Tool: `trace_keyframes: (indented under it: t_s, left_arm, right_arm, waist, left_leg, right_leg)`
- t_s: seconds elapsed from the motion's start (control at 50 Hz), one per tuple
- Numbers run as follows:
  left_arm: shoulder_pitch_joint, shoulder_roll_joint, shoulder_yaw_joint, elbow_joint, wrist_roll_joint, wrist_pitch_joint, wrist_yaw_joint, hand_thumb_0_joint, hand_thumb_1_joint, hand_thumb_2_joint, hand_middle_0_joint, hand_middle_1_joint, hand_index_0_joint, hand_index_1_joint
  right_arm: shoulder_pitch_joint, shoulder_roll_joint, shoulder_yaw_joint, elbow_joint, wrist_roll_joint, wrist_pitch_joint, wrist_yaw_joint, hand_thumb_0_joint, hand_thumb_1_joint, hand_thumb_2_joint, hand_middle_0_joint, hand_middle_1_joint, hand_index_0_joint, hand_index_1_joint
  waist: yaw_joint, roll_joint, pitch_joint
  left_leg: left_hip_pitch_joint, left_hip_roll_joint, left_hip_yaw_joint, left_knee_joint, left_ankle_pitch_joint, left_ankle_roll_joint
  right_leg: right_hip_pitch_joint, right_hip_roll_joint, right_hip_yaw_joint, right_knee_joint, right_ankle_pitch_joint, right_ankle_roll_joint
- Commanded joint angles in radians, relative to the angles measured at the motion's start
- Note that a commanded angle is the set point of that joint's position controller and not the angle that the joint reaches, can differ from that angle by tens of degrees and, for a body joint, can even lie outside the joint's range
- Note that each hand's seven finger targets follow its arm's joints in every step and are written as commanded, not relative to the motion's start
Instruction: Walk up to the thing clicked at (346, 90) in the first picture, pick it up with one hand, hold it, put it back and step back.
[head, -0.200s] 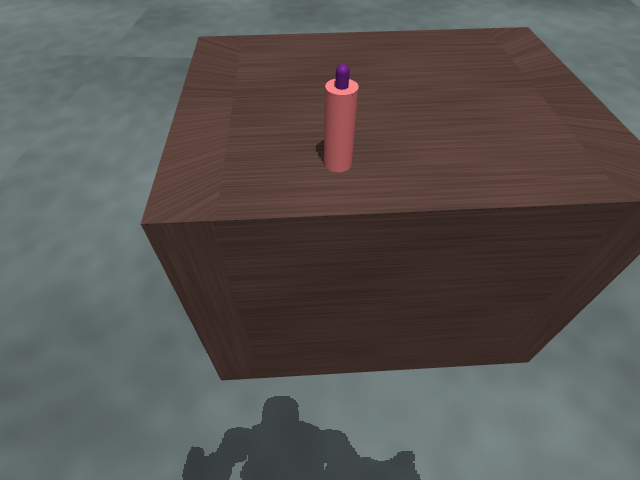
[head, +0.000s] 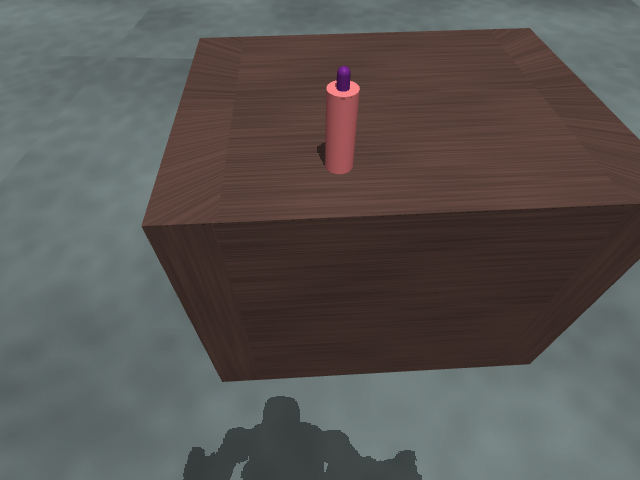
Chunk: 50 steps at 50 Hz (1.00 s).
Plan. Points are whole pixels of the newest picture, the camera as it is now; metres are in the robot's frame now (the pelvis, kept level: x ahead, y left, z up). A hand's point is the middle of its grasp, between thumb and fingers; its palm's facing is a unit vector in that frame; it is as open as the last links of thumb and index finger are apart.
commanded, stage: stand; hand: right
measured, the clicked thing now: (341, 121) +0.68 -0.01 +0.07
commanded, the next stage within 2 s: walk up in 0.92 s
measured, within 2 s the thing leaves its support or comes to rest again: neither
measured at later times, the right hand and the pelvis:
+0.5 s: hand out of the picture +0.08 -0.25 -0.16, palm faces -0.03 +0.94 -0.34, open 7.4 cm; pelvis +0.00 +0.00 +0.00, yaw +0 degrees
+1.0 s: hand out of the picture +0.08 -0.25 -0.16, palm faces -0.06 +0.94 -0.34, open 7.4 cm; pelvis +0.01 +0.01 +0.00, yaw +2 degrees
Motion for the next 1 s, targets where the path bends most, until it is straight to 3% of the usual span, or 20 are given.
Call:
trace_keyframes:
  t_s: [0.0,0.16,0.24,0.6,0.72,0.88,0.9,0.92,0.94,0.96,0.98]
  left_arm:
    - [-0.042,0.209,0.043,-0.054,-0.001,-0.026,0.017,0.0,0.9,0.9,-0.2,-0.3,-0.2,-0.3]
    - [-0.041,0.209,0.045,-0.053,-0.002,-0.024,0.016,0.0,0.9,0.9,-0.2,-0.3,-0.2,-0.3]
    - [-0.039,0.211,0.045,-0.056,-0.001,-0.026,0.016,0.0,0.9,0.9,-0.2,-0.3,-0.2,-0.3]
    - [-0.034,0.212,0.049,-0.053,-0.003,-0.025,0.016,0.0,0.9,0.9,-0.2,-0.3,-0.2,-0.3]
    - [-0.03,0.216,0.05,-0.055,-0.002,-0.027,0.018,0.0,0.9,0.9,-0.2,-0.3,-0.2,-0.3]
    - [-0.031,0.22,0.052,-0.057,-0.002,-0.024,0.016,0.0,0.9,0.9,-0.2,-0.3,-0.2,-0.3]
    - [0.092,0.32,0.116,-0.08,0.001,-0.047,0.016,0.0,0.9,0.9,-0.2,-0.3,-0.2,-0.3]
    - [0.184,0.349,0.133,-0.062,0.014,-0.049,0.02,0.0,0.9,0.9,-0.2,-0.3,-0.2,-0.3]
    - [0.205,0.386,0.155,-0.07,0.029,-0.055,0.026,0.0,0.9,0.9,-0.2,-0.3,-0.2,-0.3]
    - [0.172,0.405,0.171,-0.107,0.034,-0.061,0.032,0.0,0.9,0.9,-0.2,-0.3,-0.2,-0.3]
    - [0.118,0.383,0.171,-0.147,0.03,-0.068,0.036,0.0,0.9,0.9,-0.2,-0.3,-0.2,-0.3]
  right_arm:
    - [-0.038,-0.21,-0.038,-0.056,-0.003,-0.024,-0.012,0.0,-0.9,-0.9,0.2,0.3,0.2,0.3]
    - [-0.034,-0.212,-0.037,-0.052,-0.003,-0.023,-0.013,0.0,-0.9,-0.9,0.2,0.3,0.2,0.3]
    - [-0.028,-0.21,-0.037,-0.053,-0.002,-0.024,-0.012,0.0,-0.9,-0.9,0.2,0.3,0.2,0.3]
    - [-0.03,-0.212,-0.035,-0.053,-0.002,-0.022,-0.011,0.0,-0.9,-0.9,0.2,0.3,0.2,0.3]
    - [-0.031,-0.214,-0.037,-0.057,-0.001,-0.022,-0.013,0.0,-0.9,-0.9,0.2,0.3,0.2,0.3]
    - [-0.021,-0.208,-0.033,-0.056,-0.003,-0.025,-0.012,0.0,-0.9,-0.9,0.2,0.3,0.2,0.3]
    - [0.012,-0.278,-0.092,-0.112,-0.027,-0.007,0.017,0.0,-0.9,-0.9,0.2,0.3,0.2,0.3]
    - [-0.017,-0.246,-0.09,-0.141,-0.036,0.006,0.031,0.0,-0.9,-0.9,0.2,0.3,0.2,0.3]
    - [-0.045,-0.242,-0.095,-0.173,-0.049,0.018,0.04,0.0,-0.9,-0.9,0.2,0.3,0.2,0.3]
    - [-0.051,-0.25,-0.1,-0.197,-0.058,0.026,0.047,0.0,-0.9,-0.9,0.2,0.3,0.2,0.3]
    - [-0.018,-0.255,-0.107,-0.206,-0.053,0.027,0.055,0.0,-0.9,-0.9,0.2,0.3,0.2,0.3]
  waist:
    - [0.002,0.006,-0.093]
    - [0.002,0.003,-0.088]
    - [0.002,-0.002,-0.098]
    - [0.003,0.001,-0.071]
    - [0.003,0.005,-0.103]
    - [0.002,0.005,-0.084]
    - [0.042,0.035,-0.14]
    - [0.084,-0.039,-0.073]
    - [0.103,-0.103,-0.009]
    - [0.097,-0.084,0.051]
    - [0.07,-0.067,0.093]
  left_leg:
    - [0.009,0.117,-0.08,-0.042,0.17,0.037]
    - [0.007,0.116,-0.079,-0.05,0.167,0.035]
    - [0.002,0.117,-0.079,-0.049,0.2,0.037]
    - [0.001,0.115,-0.084,-0.064,0.144,0.035]
    - [0.018,0.118,-0.083,-0.049,0.21,0.038]
    - [0.005,0.118,-0.082,-0.064,0.185,0.035]
    - [-0.093,0.037,-0.045,0.088,-0.142,0.086]
    - [-0.302,-0.006,0.006,0.212,-0.33,0.073]
    - [-0.451,0.006,0.001,0.451,-0.342,0.051]
    - [-0.526,0.042,-0.068,0.566,-0.313,0.044]
    - [-0.526,0.081,-0.11,0.612,-0.277,0.043]
  right_leg:
    - [0.028,-0.128,0.103,-0.06,0.16,-0.023]
    - [0.033,-0.128,0.099,-0.061,0.15,-0.022]
    - [0.055,-0.131,0.099,-0.06,0.196,-0.022]
    - [0.039,-0.13,0.1,-0.083,0.133,-0.019]
    - [0.064,-0.135,0.097,-0.07,0.207,-0.021]
    - [0.059,-0.134,0.097,-0.07,0.172,-0.02]
    - [0.186,-0.11,0.097,-0.022,-0.179,-0.063]
    - [0.243,-0.205,0.229,-0.106,-0.426,-0.119]
    - [0.236,-0.353,0.394,-0.214,-0.535,-0.193]
    - [0.145,-0.444,0.47,-0.241,-0.571,-0.248]
    - [0.077,-0.466,0.466,-0.247,-0.529,-0.273]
